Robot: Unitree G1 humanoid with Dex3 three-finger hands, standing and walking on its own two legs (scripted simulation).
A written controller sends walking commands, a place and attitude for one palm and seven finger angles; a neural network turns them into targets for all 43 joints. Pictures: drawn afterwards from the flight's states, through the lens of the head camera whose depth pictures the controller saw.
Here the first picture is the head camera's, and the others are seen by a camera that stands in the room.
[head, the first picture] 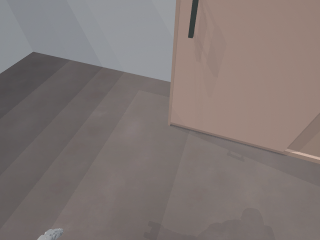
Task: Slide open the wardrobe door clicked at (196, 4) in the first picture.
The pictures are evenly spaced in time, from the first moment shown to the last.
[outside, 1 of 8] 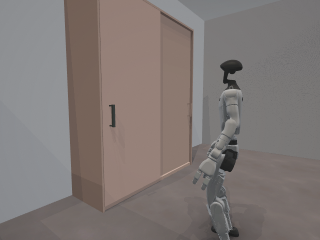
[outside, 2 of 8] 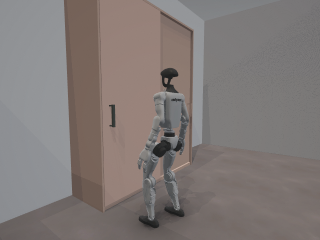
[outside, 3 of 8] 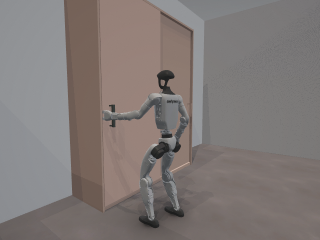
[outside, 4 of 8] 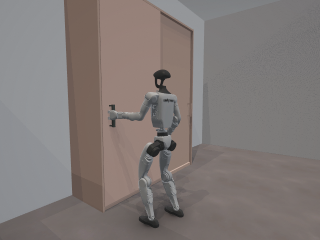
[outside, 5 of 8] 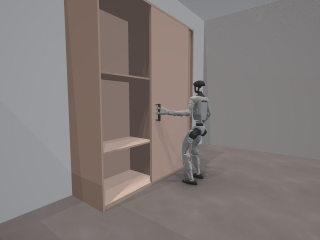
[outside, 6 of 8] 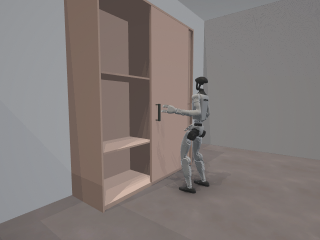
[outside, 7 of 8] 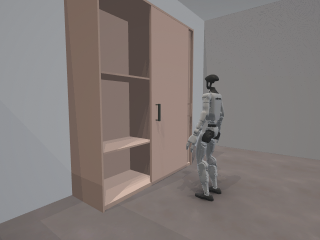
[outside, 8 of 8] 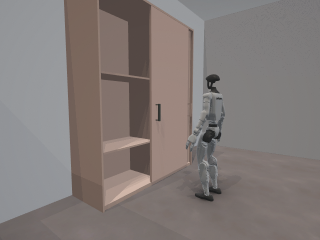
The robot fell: no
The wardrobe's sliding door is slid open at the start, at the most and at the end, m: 0.00 0.69 0.68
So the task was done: yes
